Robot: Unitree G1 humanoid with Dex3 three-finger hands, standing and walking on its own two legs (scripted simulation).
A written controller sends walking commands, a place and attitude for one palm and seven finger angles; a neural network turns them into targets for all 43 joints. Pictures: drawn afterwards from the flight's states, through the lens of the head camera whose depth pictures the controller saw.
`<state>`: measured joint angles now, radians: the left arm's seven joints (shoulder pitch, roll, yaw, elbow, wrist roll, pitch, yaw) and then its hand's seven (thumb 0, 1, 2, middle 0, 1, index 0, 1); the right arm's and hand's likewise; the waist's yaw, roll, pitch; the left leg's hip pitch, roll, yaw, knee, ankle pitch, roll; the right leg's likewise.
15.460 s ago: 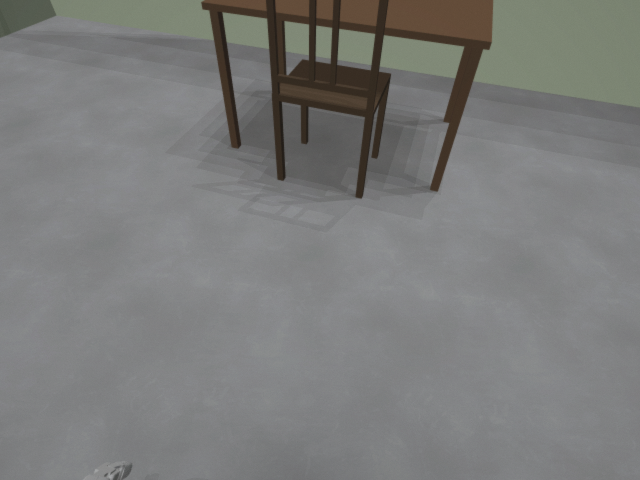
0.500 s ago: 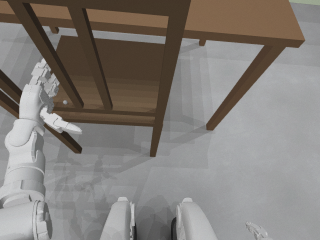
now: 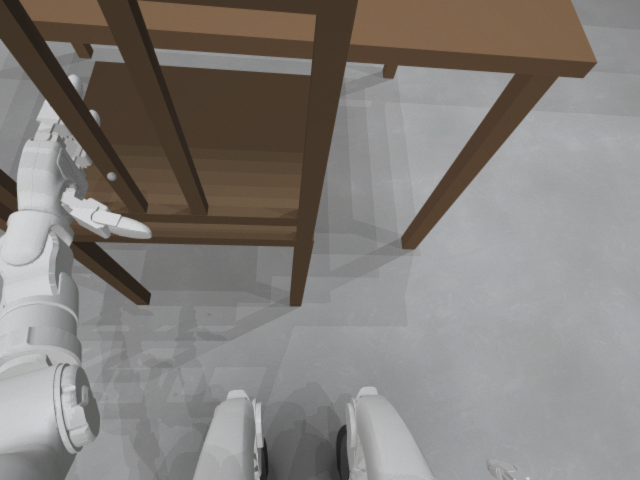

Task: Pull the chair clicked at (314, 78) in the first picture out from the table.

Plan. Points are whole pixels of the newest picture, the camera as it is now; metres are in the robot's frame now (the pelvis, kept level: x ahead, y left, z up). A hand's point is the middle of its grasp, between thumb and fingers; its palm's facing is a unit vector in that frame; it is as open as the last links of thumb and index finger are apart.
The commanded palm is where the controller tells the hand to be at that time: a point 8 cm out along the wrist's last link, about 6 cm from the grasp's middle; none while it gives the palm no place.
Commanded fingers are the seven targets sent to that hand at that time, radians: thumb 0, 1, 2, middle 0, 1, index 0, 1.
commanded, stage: push the fingers through the gap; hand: left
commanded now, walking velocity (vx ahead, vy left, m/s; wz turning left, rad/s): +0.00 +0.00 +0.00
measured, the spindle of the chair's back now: (89, 135) +0.49 +0.25 +0.07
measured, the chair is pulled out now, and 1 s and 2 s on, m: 0.00 0.00 0.04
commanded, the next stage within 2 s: hook a spindle and tug to test in 0.22 s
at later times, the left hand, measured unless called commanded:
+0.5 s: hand (114, 179) +0.46 +0.23 +0.03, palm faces -0.03 -1.00 -0.05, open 16.6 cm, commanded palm +0.44 +0.26 +0.03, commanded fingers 0.00 -0.50 0.30 -0.24 -0.63 -0.24 -0.63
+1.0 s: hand (118, 175) +0.46 +0.23 +0.03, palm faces -0.01 -1.00 -0.05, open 9.4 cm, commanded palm +0.44 +0.26 +0.03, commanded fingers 0.00 0.62 0.78 -0.50 -1.45 -0.50 -1.45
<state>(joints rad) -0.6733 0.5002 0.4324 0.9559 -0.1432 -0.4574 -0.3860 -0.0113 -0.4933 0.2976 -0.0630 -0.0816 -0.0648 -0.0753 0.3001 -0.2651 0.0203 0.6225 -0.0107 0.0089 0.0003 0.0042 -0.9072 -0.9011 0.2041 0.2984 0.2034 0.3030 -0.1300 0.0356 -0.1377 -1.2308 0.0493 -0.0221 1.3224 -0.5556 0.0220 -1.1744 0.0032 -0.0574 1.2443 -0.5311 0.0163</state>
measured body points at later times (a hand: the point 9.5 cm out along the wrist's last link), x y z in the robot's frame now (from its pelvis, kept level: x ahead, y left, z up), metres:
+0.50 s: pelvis +0.00 +0.00 +0.00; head +0.15 +0.03 +0.43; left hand +0.45 +0.28 +0.04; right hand +0.07 -0.27 -0.11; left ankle +0.03 +0.10 -0.61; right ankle +0.03 -0.14 -0.61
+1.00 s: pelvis +0.01 +0.00 +0.01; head +0.16 +0.03 +0.43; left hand +0.46 +0.28 +0.04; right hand +0.07 -0.27 -0.11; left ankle +0.03 +0.10 -0.61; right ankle +0.03 -0.14 -0.61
